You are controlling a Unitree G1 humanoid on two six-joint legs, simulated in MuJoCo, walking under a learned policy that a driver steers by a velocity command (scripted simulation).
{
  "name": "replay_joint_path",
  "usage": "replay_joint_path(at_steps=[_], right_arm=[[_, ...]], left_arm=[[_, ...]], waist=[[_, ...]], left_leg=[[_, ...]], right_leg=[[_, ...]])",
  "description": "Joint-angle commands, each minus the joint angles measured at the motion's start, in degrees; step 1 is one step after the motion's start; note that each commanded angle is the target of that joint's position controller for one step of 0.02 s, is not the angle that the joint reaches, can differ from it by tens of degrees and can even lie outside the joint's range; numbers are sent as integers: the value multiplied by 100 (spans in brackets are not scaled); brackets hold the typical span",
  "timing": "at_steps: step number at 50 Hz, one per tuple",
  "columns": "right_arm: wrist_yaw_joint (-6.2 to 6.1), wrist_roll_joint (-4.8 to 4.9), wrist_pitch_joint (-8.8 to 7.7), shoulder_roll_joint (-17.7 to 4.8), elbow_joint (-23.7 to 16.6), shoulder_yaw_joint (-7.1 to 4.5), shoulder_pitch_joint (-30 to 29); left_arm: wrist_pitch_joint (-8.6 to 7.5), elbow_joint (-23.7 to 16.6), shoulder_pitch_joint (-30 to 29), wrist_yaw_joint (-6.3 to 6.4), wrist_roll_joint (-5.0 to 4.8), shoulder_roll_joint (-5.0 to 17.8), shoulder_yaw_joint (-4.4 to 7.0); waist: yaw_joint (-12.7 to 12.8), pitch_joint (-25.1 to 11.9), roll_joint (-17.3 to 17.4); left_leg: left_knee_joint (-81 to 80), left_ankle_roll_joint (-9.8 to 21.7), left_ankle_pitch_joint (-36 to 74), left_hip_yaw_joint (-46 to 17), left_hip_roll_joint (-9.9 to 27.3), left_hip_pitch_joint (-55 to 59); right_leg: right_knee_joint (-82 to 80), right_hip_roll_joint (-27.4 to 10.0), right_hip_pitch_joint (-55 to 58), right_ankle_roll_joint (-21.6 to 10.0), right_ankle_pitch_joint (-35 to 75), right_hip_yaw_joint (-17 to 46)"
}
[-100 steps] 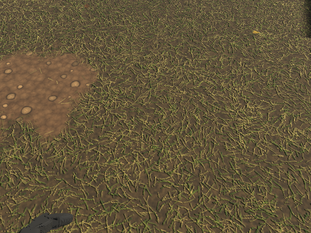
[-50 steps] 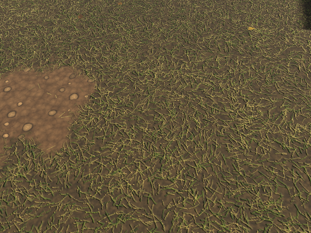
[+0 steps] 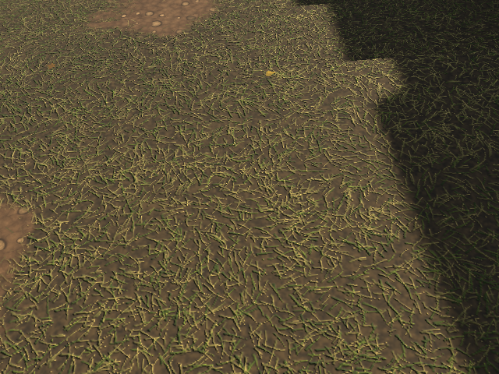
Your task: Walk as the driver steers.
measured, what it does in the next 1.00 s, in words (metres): walks ahead: left foot, then right foot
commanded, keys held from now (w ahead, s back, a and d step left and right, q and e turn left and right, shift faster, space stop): w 1.00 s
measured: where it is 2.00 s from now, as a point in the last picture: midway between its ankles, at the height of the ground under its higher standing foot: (281, 181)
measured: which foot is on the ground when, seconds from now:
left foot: up 0.00-0.14, down 0.16-0.72, up 0.74-1.00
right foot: down 0.00-0.16, up 0.18-0.68, down 0.70-1.00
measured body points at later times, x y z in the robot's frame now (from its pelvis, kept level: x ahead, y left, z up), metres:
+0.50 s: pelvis +0.27 +0.05 +0.00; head +0.29 +0.06 +0.45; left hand +0.45 +0.31 -0.09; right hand +0.31 -0.23 -0.12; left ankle +0.23 +0.14 -0.74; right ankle +0.43 -0.12 -0.68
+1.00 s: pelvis +0.56 -0.01 +0.00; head +0.58 -0.02 +0.45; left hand +0.60 +0.27 -0.11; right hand +0.73 -0.27 -0.10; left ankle +0.69 +0.17 -0.68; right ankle +0.53 -0.09 -0.74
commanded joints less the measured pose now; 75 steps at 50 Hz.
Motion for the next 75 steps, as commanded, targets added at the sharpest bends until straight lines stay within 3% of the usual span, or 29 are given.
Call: replay_joint_path(at_steps=[1,5,8,9,10,11,12,14,19,25,29,33,35,36,37,38,41,45,51,56,59,61,62,63,64,65,67,70,75], right_arm=[[95,44,-133,-141,-686,58,-1144],[154,50,-164,-375,-748,-2,-1076],[-4,17,-112,-892,-313,-269,713],[-73,-83,-76,-1317,-173,-357,1619],[6,-107,-99,-1477,-70,-349,1804],[-13,-27,-111,-922,-91,-210,1531],[-49,-8,-96,-759,-100,-153,1160],[-50,-124,-95,-588,-159,-102,624],[-71,-87,-248,-540,3,-94,490],[-168,-16,-157,-778,229,-131,962],[-181,39,-29,-906,453,-162,1401],[-237,48,115,-1042,536,-213,1337],[-267,-51,154,-750,444,-75,1268],[-229,-83,46,-134,250,129,1953],[-195,-36,-81,-281,344,124,1811],[-149,128,-152,-766,209,-11,1306],[-158,1,-124,-659,82,-29,752],[-199,-48,80,-350,145,30,875],[-130,-55,-17,-139,-153,113,-329],[16,3,-89,-232,-407,97,-964],[61,-16,-120,-405,-371,27,-676],[-15,-42,-116,-795,28,-194,686],[-83,-86,-82,-1239,190,-308,1668],[-39,-102,-68,-1527,273,-349,1748],[-30,-11,-78,-936,200,-203,1631],[-48,-17,-87,-749,158,-138,1266],[-42,-98,-93,-531,83,-74,667],[-45,-122,-176,-440,143,-52,551],[-156,-81,-159,-661,389,-109,823]], left_arm=[[-93,-232,33,25,-51,1078,285],[-52,-77,51,38,-112,1208,339],[28,-75,6,90,-34,1165,297],[10,-255,236,102,84,738,155],[-108,-274,815,73,-34,214,1],[-189,-281,168,27,-189,878,149],[-238,-436,-382,-10,-267,1055,196],[-269,-461,-710,12,-95,918,188],[-43,-433,-679,30,-6,587,137],[-201,-756,-1947,-76,0,356,22],[-261,-992,-2539,-214,-66,428,28],[-279,-991,-2145,-281,-46,701,144],[-257,-565,-453,-187,-3,1202,386],[-234,-488,119,-159,115,1861,534],[-219,-452,296,-176,34,1426,427],[-214,-472,-87,-170,11,1115,306],[-226,-549,-990,-184,66,717,170],[-358,-384,-1073,-179,31,822,216],[-272,-82,-668,-61,-15,1026,262],[-137,232,-260,-24,-83,1153,314],[-45,307,-357,21,-96,1238,356],[18,289,-460,48,-47,1097,290],[11,141,-329,68,111,761,141],[-115,86,408,9,23,161,-16],[-225,153,-32,-28,-98,814,109],[-293,-15,-575,-60,-214,1044,182],[-301,-91,-988,-15,-69,929,186],[-144,-7,-701,-14,-36,666,163],[-96,-251,-1483,-3,28,494,109]], waist=[[152,610,-860],[-92,559,-919],[-1052,-814,-926],[-1225,-1750,-4],[-848,-2566,1542],[-1036,-1815,960],[-952,-940,591],[-592,-292,5],[-252,42,134],[-708,327,-47],[-915,419,-17],[-522,65,193],[292,-1194,-45],[104,-2123,-1361],[239,-2481,-1688],[237,-1569,-1246],[-269,-334,-641],[-524,-122,-680],[-132,215,-567],[32,379,-600],[-226,178,-708],[-908,-720,-590],[-1185,-1624,213],[-711,-2151,1716],[-990,-1804,944],[-946,-1040,615],[-644,-344,31],[-345,-309,222],[-491,54,26]], left_leg=[[-739,17,429,164,-184,20],[-1212,360,44,121,-291,391],[-1211,831,-78,346,-560,3172],[-1124,1325,-483,-1350,743,5179],[-2188,2034,-2105,-4215,1810,6165],[-2655,1776,-2750,-4166,1628,5661],[-2717,1571,-2396,-3237,1465,4825],[-2931,1465,-1085,-2207,1036,3429],[-3609,1650,-303,-1221,779,2435],[-3646,1363,229,-420,485,2680],[-3355,1308,283,-529,809,3439],[-2463,1072,1910,-547,976,4114],[-196,736,2198,-101,444,3189],[2139,290,-223,155,-448,811],[2990,256,-2958,-626,-772,-117],[3355,327,-2736,-735,-409,-663],[2468,296,-1534,-453,270,-182],[1855,49,-971,-351,360,127],[-355,-30,748,-135,180,105],[-1154,182,576,-163,25,17],[-1364,422,-54,-37,-144,531],[-1467,721,19,198,-372,2555],[-1279,1082,222,-1104,747,4265],[-2100,1962,-1273,-3864,1730,5819],[-2514,1786,-2091,-4000,1627,5607],[-2608,1568,-1911,-3175,1476,4930],[-2858,1446,-698,-2167,1081,3610],[-3259,1516,139,-1496,851,2931],[-3554,1456,691,-761,681,2934]], right_leg=[[-577,-1307,-522,-906,1201,658],[-187,-1600,18,-735,2241,647],[2187,-1137,-473,-369,4688,151],[4220,-670,-2087,-113,2727,-36],[5810,316,-3556,122,-1619,509],[6345,-18,-4214,95,-1526,841],[6268,-320,-4457,29,-1008,564],[5697,-752,-4039,21,-203,377],[4915,-988,-3774,266,421,275],[2644,-766,-3724,358,2217,-39],[1944,-609,-3818,217,2127,-40],[1597,-319,-3117,-128,1217,-197],[1680,-537,-469,-559,1472,-15],[1565,-2075,1887,-1482,651,2598],[658,-2387,2206,-1711,63,4166],[546,-2215,1596,-1417,-216,3395],[76,-1563,-522,-1123,1017,1721],[-441,-1371,-1215,-1253,1797,967],[-596,-1109,-1003,-994,1794,226],[-277,-1504,-187,-910,1768,346],[254,-1623,211,-746,2732,368],[1946,-1146,-215,-466,3902,-25],[3841,-748,-1394,-235,2149,-303],[5538,307,-3594,80,-1586,27],[6098,3,-4249,27,-1705,663],[6085,-269,-4551,-52,-1173,516],[5514,-727,-4211,0,-303,304],[5098,-912,-3615,136,94,279],[3661,-934,-4081,355,1329,162]])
